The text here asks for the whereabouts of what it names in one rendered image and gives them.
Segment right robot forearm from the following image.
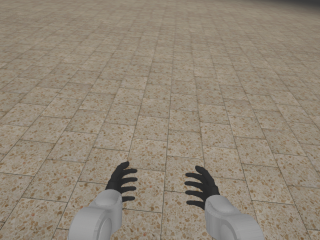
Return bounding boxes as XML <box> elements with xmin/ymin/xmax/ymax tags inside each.
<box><xmin>204</xmin><ymin>195</ymin><xmax>265</xmax><ymax>240</ymax></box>

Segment left robot forearm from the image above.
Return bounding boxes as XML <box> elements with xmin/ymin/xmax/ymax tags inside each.
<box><xmin>67</xmin><ymin>189</ymin><xmax>123</xmax><ymax>240</ymax></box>

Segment robot right hand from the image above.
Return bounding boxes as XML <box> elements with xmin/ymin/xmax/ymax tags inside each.
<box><xmin>184</xmin><ymin>165</ymin><xmax>220</xmax><ymax>210</ymax></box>

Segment robot left hand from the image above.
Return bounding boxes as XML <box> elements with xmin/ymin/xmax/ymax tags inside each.
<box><xmin>105</xmin><ymin>161</ymin><xmax>138</xmax><ymax>202</ymax></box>

